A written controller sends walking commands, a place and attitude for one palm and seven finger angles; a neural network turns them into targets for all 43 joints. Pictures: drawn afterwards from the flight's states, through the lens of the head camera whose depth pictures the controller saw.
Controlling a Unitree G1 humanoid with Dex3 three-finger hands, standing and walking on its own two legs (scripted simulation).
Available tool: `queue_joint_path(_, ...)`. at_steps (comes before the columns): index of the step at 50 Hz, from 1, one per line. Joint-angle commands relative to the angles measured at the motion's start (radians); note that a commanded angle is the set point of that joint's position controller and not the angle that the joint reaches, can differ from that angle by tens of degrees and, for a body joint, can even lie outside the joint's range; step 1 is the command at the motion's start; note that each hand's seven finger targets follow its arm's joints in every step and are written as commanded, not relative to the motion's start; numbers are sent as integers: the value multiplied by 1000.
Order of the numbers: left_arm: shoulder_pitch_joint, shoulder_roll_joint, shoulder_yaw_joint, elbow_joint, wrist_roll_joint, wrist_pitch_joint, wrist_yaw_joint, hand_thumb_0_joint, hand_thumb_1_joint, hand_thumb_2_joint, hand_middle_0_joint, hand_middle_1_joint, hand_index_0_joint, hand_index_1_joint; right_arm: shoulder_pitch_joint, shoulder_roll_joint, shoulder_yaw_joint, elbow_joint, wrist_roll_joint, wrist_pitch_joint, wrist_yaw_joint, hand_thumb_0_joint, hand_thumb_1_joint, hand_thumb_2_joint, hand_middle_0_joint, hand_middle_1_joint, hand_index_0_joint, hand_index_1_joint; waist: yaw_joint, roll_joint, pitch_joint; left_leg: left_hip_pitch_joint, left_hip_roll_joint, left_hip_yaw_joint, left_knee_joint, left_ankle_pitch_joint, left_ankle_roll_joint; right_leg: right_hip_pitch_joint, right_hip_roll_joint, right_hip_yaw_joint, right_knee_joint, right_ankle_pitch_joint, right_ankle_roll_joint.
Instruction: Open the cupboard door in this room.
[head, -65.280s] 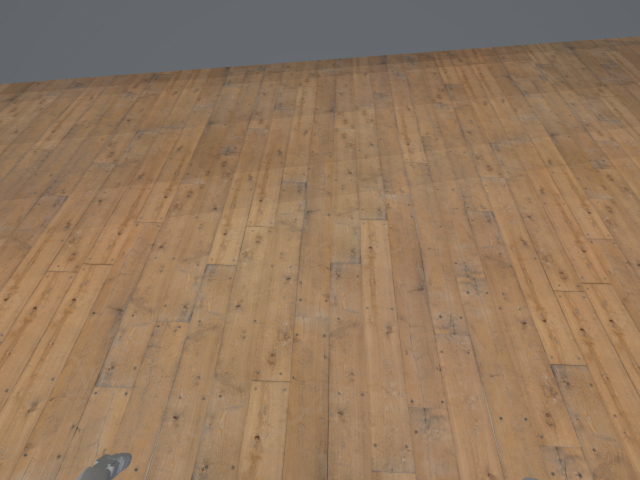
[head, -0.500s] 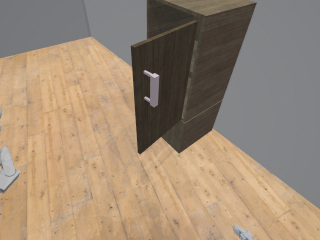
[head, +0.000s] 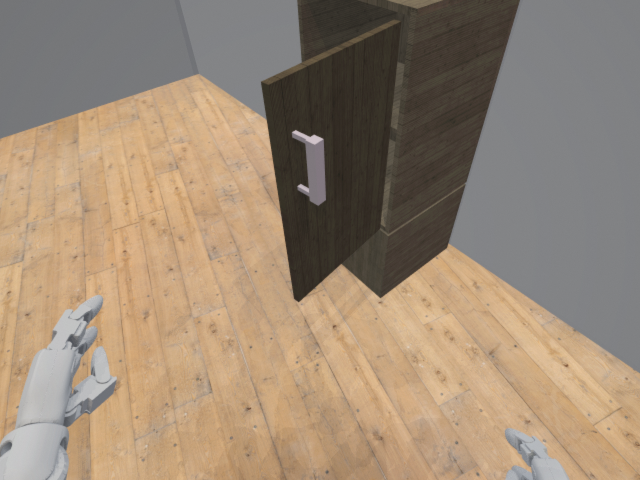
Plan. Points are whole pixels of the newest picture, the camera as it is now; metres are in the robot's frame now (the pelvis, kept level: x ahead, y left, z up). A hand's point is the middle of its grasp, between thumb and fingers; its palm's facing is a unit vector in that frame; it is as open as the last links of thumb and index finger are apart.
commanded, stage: let the arm hang, fingers relaxed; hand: left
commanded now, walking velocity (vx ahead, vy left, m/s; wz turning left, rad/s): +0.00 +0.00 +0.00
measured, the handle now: (308, 167) +0.64 +0.06 +0.04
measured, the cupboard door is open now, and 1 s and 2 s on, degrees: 99 99 99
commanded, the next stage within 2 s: look to check the result in 1.00 s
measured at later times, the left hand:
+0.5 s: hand out of the picture -0.03 +0.21 -0.15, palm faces +0.02 -0.97 -0.25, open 7.3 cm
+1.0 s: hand out of the picture +0.01 +0.20 -0.15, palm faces +0.00 -0.97 -0.22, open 7.4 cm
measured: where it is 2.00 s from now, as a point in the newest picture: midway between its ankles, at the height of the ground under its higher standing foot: outside the picture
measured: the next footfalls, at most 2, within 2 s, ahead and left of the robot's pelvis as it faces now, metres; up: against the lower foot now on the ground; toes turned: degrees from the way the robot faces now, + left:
none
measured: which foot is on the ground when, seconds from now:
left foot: down 0.00-1.00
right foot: down 0.00-1.00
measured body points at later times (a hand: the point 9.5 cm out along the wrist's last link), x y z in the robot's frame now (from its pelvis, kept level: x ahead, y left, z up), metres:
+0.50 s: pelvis -0.01 +0.01 +0.02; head +0.01 +0.00 +0.47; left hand -0.02 +0.27 -0.13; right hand +0.01 -0.23 -0.14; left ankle +0.03 +0.11 -0.73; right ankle +0.00 -0.10 -0.73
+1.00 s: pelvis -0.01 +0.01 +0.02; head +0.00 +0.00 +0.47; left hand +0.01 +0.25 -0.14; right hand -0.01 -0.22 -0.15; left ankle +0.03 +0.11 -0.73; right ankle +0.00 -0.10 -0.73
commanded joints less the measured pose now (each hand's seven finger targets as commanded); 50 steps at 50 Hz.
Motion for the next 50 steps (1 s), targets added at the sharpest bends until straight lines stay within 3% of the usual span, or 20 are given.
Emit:
queue_joint_path(1,14,-16,-137,293,15,58,-44,0,900,900,-200,-300,-200,-300,-8,-81,-7,-54,-8,14,4,0,-900,-900,200,300,200,300,20,-197,-65,-37,172,-206,-122,357,71,131,-41,87,-70,186,-2)
queue_joint_path(2,4,11,-138,357,16,50,-42,0,900,900,-200,-300,-200,-300,-21,-73,-5,-40,-3,21,2,0,-900,-900,200,300,200,300,23,-293,-90,-20,109,-136,-56,279,32,154,-104,149,-151,312,-22)
queue_joint_path(3,-23,40,-140,426,15,45,-41,0,900,900,-200,-300,-200,-300,-16,-62,-3,-22,-1,33,2,0,-900,-900,200,300,200,300,10,-340,-78,13,50,-88,-17,177,5,122,-175,208,-215,400,-57)
queue_joint_path(4,-56,55,-145,491,11,42,-39,0,900,900,-200,-300,-200,-300,-11,-59,-4,-1,-6,47,3,0,-900,-900,200,300,200,300,-1,-335,-54,31,27,-75,-7,98,-5,109,-199,225,-230,479,-87)
queue_joint_path(5,-82,52,-155,545,5,43,-36,0,900,900,-200,-300,-200,-300,-3,-57,-4,27,-7,58,3,0,-900,-900,200,300,200,300,-12,-254,-41,66,30,-73,-29,93,-9,92,-197,213,-227,472,-96)
queue_joint_path(6,-94,46,-165,590,1,45,-31,0,900,900,-200,-300,-200,-300,8,-44,3,52,-7,65,6,0,-900,-900,200,300,200,300,-18,-151,-33,107,41,-72,-70,173,-12,77,-170,186,-214,439,-80)
queue_joint_path(8,-84,8,-186,692,-10,44,-27,0,900,900,-200,-300,-200,-300,12,-18,17,107,-6,66,4,0,-900,-900,200,300,200,300,-12,22,-36,161,84,-102,-138,307,-2,81,-109,140,-199,343,-35)
queue_joint_path(9,-72,-2,-193,741,-13,45,-26,0,900,900,-200,-300,-200,-300,9,-15,22,128,-3,66,1,0,-900,-900,200,300,200,300,-5,82,-20,148,95,-116,-161,304,5,97,-92,131,-213,284,-25)
queue_joint_path(12,-34,-38,-184,843,-10,46,-21,0,900,900,-200,-300,-200,-300,23,13,18,180,-4,74,-7,0,-900,-900,200,300,200,300,4,135,-12,128,102,-125,-198,206,11,139,-83,115,-269,215,-28)
queue_joint_path(15,-49,-44,-195,922,-13,45,-24,0,900,900,-200,-300,-200,-300,52,19,13,229,-2,78,-11,0,-900,-900,200,300,200,300,-2,75,12,120,108,-134,-240,131,10,143,-81,108,-301,169,-32)
queue_joint_path(16,-52,-38,-198,943,-13,44,-25,0,900,900,-200,-300,-200,-300,55,10,12,241,1,80,-12,0,-900,-900,200,300,200,300,-1,17,27,129,112,-139,-245,125,11,131,-80,103,-313,156,-32)
queue_joint_path(17,-59,-42,-201,963,-14,45,-26,0,900,900,-200,-300,-200,-300,63,8,12,255,1,80,-13,0,-900,-900,200,300,200,300,-5,-5,42,128,114,-140,-260,103,11,122,-82,104,-322,135,-31)
queue_joint_path(21,-59,-26,-203,1028,-15,41,-26,0,900,900,-200,-300,-200,-300,80,-11,9,304,4,75,-15,0,-900,-900,200,300,200,300,-2,-34,58,153,116,-139,-282,113,14,117,-85,101,-335,128,-33)
queue_joint_path(34,-61,-25,-206,1104,-14,49,-22,0,900,900,-200,-300,-200,-300,97,-6,11,379,0,77,-15,0,-900,-900,200,300,200,300,-1,-36,129,125,115,-145,-351,-19,13,83,-85,107,-342,48,-25)
queue_joint_path(36,-56,-19,-204,1103,-12,46,-20,0,900,900,-200,-300,-200,-300,97,-7,8,379,2,76,-14,0,-900,-900,200,300,200,300,3,-57,127,128,114,-141,-346,-4,15,82,-85,108,-344,55,-27)
queue_joint_path(41,-62,-22,-201,1101,-13,40,-19,0,900,900,-200,-300,-200,-300,99,0,7,383,3,70,-15,0,-900,-900,200,300,200,300,1,-33,97,149,112,-133,-336,45,13,97,-88,111,-339,87,-26)
queue_joint_path(50,-81,-23,-199,1101,-13,37,-19,0,900,900,-200,-300,-200,-300,91,5,7,388,2,66,-17,0,-900,-900,200,300,200,300,-2,-33,104,162,111,-125,-327,99,10,102,-93,117,-349,122,-26)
